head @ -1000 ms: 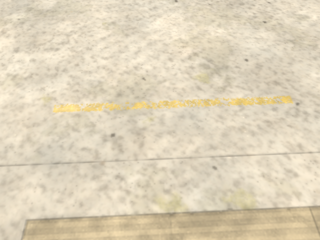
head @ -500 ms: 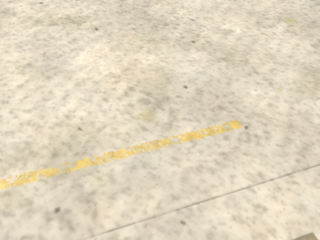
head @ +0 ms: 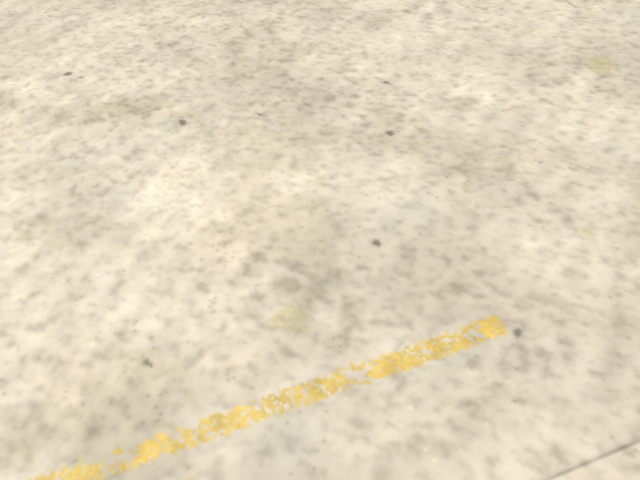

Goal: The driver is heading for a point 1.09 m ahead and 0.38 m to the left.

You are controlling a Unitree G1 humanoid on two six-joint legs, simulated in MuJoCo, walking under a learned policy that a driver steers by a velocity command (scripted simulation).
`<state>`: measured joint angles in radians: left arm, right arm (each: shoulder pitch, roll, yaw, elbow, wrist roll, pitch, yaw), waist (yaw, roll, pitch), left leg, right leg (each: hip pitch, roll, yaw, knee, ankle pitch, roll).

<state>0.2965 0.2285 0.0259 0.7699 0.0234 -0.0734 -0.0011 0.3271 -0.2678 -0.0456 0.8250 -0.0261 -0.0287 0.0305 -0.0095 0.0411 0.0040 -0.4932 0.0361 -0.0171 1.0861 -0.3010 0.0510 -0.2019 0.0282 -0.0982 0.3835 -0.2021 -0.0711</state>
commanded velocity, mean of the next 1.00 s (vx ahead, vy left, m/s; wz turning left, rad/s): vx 0.50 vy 0.00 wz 0.51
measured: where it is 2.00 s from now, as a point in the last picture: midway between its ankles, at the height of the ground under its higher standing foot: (175, 316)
